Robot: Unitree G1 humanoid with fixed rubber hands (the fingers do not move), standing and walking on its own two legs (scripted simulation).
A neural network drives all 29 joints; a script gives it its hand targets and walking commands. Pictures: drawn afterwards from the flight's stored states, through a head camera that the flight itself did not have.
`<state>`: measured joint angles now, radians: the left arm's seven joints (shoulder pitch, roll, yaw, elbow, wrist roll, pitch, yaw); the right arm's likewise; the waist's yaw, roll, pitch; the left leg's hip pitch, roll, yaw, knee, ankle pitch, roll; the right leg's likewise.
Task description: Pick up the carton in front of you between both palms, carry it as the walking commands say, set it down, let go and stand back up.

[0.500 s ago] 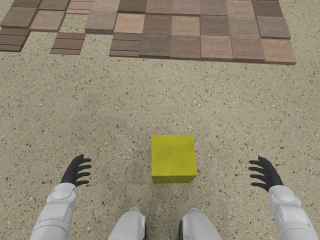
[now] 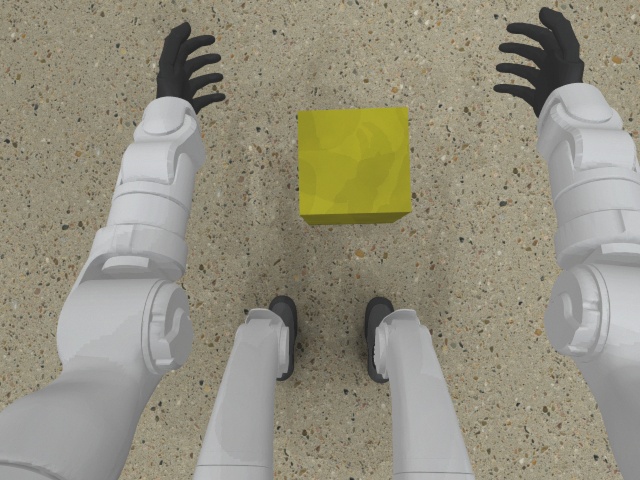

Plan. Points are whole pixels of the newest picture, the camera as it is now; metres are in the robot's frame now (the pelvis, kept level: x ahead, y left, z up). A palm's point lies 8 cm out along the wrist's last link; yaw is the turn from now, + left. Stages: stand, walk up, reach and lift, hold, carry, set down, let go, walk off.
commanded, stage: reach and lift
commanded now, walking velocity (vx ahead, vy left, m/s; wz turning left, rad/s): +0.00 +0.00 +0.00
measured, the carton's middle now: (351, 174) +0.52 -0.03 -0.52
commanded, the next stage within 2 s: none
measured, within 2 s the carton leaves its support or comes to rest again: leaves its support in 1.80 s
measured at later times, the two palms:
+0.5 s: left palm (234, 145) +0.52 +0.16 -0.28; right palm (478, 142) +0.52 -0.22 -0.28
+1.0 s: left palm (258, 169) +0.52 +0.16 -0.45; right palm (439, 166) +0.52 -0.21 -0.46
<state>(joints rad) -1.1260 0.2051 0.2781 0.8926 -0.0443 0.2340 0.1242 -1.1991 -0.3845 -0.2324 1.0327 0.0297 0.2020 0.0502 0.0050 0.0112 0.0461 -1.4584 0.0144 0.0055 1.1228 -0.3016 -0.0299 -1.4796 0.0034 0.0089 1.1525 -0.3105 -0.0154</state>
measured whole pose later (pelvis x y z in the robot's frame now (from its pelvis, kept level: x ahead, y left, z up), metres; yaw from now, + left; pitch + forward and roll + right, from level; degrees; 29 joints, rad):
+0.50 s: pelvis +0.02 +0.01 -0.12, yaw +1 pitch +52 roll +2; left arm -1.10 0.18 0.27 0.87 -0.04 0.07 0.14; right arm -1.16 -0.34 -0.27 0.99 0.04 0.05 -0.01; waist -0.02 0.01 -0.06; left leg -2.03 -0.02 -0.02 1.61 -0.49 -0.04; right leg -2.05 0.00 0.02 1.63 -0.50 0.00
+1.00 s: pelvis -0.03 +0.01 -0.27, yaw +2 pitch +37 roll +3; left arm -1.47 0.30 0.12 1.12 -0.23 0.06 0.17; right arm -1.54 -0.47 -0.03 1.24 0.24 0.04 -0.05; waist -0.02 0.03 0.39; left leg -2.26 -0.04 -0.01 2.14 -0.53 -0.05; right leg -2.28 0.00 0.03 2.17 -0.53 0.00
